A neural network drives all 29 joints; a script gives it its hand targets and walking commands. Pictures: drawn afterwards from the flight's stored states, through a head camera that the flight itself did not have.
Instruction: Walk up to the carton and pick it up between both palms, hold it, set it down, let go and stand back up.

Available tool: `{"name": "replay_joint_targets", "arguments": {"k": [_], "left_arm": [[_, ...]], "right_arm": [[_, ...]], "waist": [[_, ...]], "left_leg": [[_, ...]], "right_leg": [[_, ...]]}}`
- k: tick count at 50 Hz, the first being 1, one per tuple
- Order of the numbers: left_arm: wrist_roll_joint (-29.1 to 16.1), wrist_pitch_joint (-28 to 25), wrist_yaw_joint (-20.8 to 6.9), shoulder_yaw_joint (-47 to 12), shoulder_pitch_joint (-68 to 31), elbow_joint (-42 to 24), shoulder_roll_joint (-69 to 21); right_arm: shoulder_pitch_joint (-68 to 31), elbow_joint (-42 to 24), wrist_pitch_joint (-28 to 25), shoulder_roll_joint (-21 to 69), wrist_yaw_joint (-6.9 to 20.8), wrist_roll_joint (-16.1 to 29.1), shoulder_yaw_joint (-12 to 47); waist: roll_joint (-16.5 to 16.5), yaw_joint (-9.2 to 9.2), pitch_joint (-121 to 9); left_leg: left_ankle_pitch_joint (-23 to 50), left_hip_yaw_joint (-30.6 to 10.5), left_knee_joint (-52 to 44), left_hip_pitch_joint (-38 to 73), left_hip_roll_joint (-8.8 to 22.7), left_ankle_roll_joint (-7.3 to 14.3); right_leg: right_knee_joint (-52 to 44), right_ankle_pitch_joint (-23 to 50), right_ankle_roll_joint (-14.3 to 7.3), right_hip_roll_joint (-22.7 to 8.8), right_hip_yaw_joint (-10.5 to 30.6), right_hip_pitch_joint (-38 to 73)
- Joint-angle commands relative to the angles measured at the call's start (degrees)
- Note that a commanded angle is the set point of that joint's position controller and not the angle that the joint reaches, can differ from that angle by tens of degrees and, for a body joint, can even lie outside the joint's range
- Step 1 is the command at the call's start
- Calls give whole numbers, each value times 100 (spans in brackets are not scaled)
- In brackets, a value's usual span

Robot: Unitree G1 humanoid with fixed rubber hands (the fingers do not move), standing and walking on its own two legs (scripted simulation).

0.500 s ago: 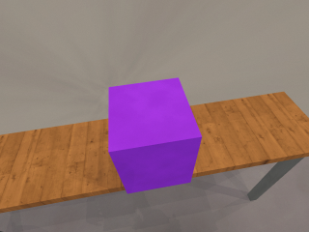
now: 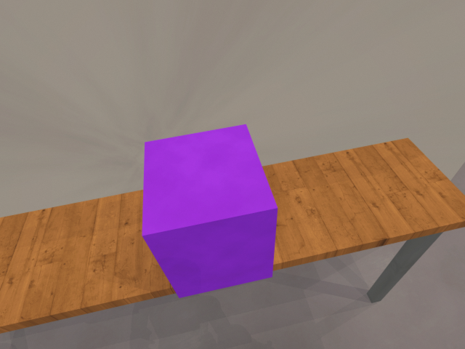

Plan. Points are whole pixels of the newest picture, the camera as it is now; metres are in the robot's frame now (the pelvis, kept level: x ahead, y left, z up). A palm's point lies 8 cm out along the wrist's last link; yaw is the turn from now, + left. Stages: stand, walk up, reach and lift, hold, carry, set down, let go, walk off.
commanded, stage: walk up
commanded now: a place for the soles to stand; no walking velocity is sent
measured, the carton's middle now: (211, 213) +0.39 +0.08 +0.00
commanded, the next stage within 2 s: reach and lift in 0.30 s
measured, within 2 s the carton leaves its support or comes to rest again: neither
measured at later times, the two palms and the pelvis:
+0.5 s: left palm out of the picture +0.14 +0.25 -0.15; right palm out of the picture +0.15 -0.25 -0.17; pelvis -0.03 +0.00 -0.05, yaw +6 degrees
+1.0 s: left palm out of the picture +0.12 +0.25 -0.11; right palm out of the picture +0.13 -0.18 -0.14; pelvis -0.04 -0.02 -0.04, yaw +9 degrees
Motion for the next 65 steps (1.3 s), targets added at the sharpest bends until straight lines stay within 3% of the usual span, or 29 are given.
{"name": "replay_joint_targets", "arguments": {"k": [1, 6, 15, 16, 17, 18, 19, 20, 22, 23, 24, 25, 27, 30, 33, 35, 37, 38, 39, 43, 44, 45, 47, 49, 52, 55, 60, 65], "left_arm": [[5, -100, 35, 150, 159, -276, 915], [1, -120, 48, 141, 303, -250, 869], [-1, -104, 85, 159, 364, -286, 901], [-434, 1106, -153, 109, -3918, -1306, 1341], [-454, 1915, -84, 64, -3294, -1201, 1226], [-410, 2514, -167, 179, -3140, -1755, 1103], [-248, 2983, -249, 307, -2906, -2373, 1015], [-127, 3325, -348, 311, -2605, -2741, 1112], [355, 3820, -596, 554, -1913, -3260, 1249], [598, 4064, -657, 696, -1549, -3658, 1097], [655, 4233, -719, 621, -1314, -3428, 1083], [760, 4324, -797, 671, -1054, -3510, 1020], [981, 4434, -930, 722, -502, -4143, 921], [1093, 4306, -897, 694, -420, -4973, 1032], [918, 3907, -647, 564, -1102, -5273, 1227], [784, 3549, -528, 481, -1532, -5249, 1315], [732, 3123, -453, 475, -1724, -5141, 1293], [674, 2918, -433, 477, -1799, -5056, 1302], [558, 2747, -418, 453, -1900, -4976, 1357], [90, 2491, -350, 361, -1939, -4740, 1557], [31, 2507, -341, 387, -1833, -4692, 1594], [12, 2477, -338, 606, -1416, -4519, 1465], [55, 2441, -379, 659, -1035, -4272, 1434], [107, 2381, -408, 699, -743, -4108, 1327], [159, 2155, -394, 748, -713, -3949, 1202], [211, 1773, -356, 786, -1025, -3771, 1096], [223, 913, -353, 748, -1475, -3517, 873], [60, 369, -372, 634, -1858, -3287, 912]], "right_arm": [[399, -58, -73, -720, -52, 8, -116], [319, -10, -69, -765, -64, 2, -117], [352, -11, 12, -774, -77, -9, -119], [-4162, -1177, -441, -634, 385, -472, -949], [-2947, -1015, -304, -936, 691, -815, -1151], [-2635, -1418, -53, -859, 775, -723, -1092], [-2375, -1790, 160, -905, 743, -539, -1072], [-2075, -1906, 321, -792, 645, -333, -1041], [-1398, -1769, 497, -775, 419, 254, -911], [-1215, -1749, 557, -885, 380, 513, -828], [-1049, -1525, 663, -834, 358, 635, -678], [-964, -1435, 705, -913, 305, 780, -572], [-850, -1619, 787, -1033, 165, 1040, -439], [-903, -2168, 883, -880, -45, 962, -533], [-960, -2684, 836, -282, -95, 644, -602], [-1031, -2863, 681, 43, -76, 515, -532], [-1059, -2926, 454, 117, -94, 449, -468], [-1152, -2958, 329, 92, -106, 386, -496], [-1295, -3044, 212, 101, -124, 300, -554], [-1343, -3410, -32, 371, -238, 85, -687], [-1267, -3476, -33, 426, -262, 68, -687], [-845, -3629, -36, 628, -268, 159, -566], [-505, -3492, -11, 549, -267, 227, -460], [-366, -3399, -26, 345, -280, 234, -426], [-368, -3471, -165, 346, -275, 169, -402], [-476, -3556, -339, 525, -208, 89, -350], [-477, -3514, -705, 645, -136, 37, -314], [-644, -3389, -913, 771, -186, 9, -283]], "waist": [[-401, -19, 75], [-291, 42, 39], [-322, 1, 59], [-369, 3, 305], [-651, -150, 247], [-631, 33, -453], [-468, 76, -1098], [-327, 50, -1464], [-10, -61, -2186], [280, -43, -2203], [346, -107, -1892], [357, -133, -1879], [305, -177, -1626], [66, -244, -862], [66, -402, -341], [469, -425, -383], [1099, -428, -649], [1201, -425, -811], [1081, -435, -984], [167, -432, -1361], [14, -382, -1394], [-118, -145, -1317], [73, -114, -1312], [216, -109, -1080], [287, -64, -606], [373, -1, -383], [560, -67, -366], [303, -146, -227]], "left_leg": [[-152, -1081, -819, 272, 829, 200], [149, -970, -780, 178, 949, 243], [420, -903, -472, 220, 935, 219], [-400, -1383, 837, -3596, 523, -311], [-1015, -1128, 939, -3276, 408, -428], [-699, -972, 1148, -2831, 419, -523], [-669, -846, 1328, -2817, 457, -613], [-216, -794, 1545, -2506, 532, -658], [1669, -865, 2232, -1433, 577, -916], [1599, -1067, 2115, -1127, 615, -1053], [2294, -1265, 2180, -1009, 790, -1118], [2784, -1439, 2189, -731, 813, -1137], [2700, -1533, 1914, -545, 743, -1028], [1469, -1267, 1629, -983, 432, -656], [208, -1073, 1552, -1464, 368, -487], [-411, -1086, 1370, -1955, 615, -315], [-999, -1273, 1104, -2848, 1088, 76], [-1220, -1336, 975, -3272, 1210, 194], [-1346, -1353, 958, -3504, 1223, 234], [-1009, -1178, 1267, -3384, 868, 10], [-865, -1114, 1271, -3303, 754, -78], [-153, -1034, 1077, -3192, 657, 16], [568, -1047, 794, -2768, 579, -30], [699, -1103, 469, -2460, 561, -92], [353, -1103, 16, -2543, 552, -34], [-635, -1196, -369, -3151, 647, 139], [-1666, -1390, -864, -4344, 902, 371], [-1730, -1311, -717, -4280, 800, 368]], "right_leg": [[-911, -122, -205, -666, 1047, -620], [-534, 439, -206, -561, 804, -478], [-344, 708, -279, -586, 964, -625], [944, -1384, -331, -852, -851, -254], [913, -1481, -293, -815, -619, -194], [853, -1011, -232, -789, -542, 31], [1002, -720, -262, -822, -512, 199], [1152, -36, -303, -769, -650, 169], [1633, 1795, -209, -454, -1032, 18], [1618, 1267, -245, -339, -1095, -172], [1693, 1381, -214, -284, -1238, -290], [1682, 1562, -175, -226, -1287, -265], [1288, 1789, -208, -205, -1253, 12], [644, 1533, -267, -363, -961, 297], [434, 207, -165, -594, -633, -123], [562, -289, -179, -628, -664, -38], [1112, 21, -146, -405, -1074, 719], [1349, 180, -118, -355, -1182, 1099], [1424, 180, -105, -384, -1166, 1264], [1025, -243, -157, -707, -585, 1056], [872, -308, -152, -768, -404, 1110], [772, 88, -105, -672, -457, 1111], [694, 739, -63, -538, -659, 1464], [534, 709, -63, -373, -847, 1709], [256, 359, -77, -308, -873, 1929], [246, -47, -37, -325, -768, 2391], [580, 80, 54, -218, -640, 3632], [290, -584, -11, -364, -390, 3451]]}}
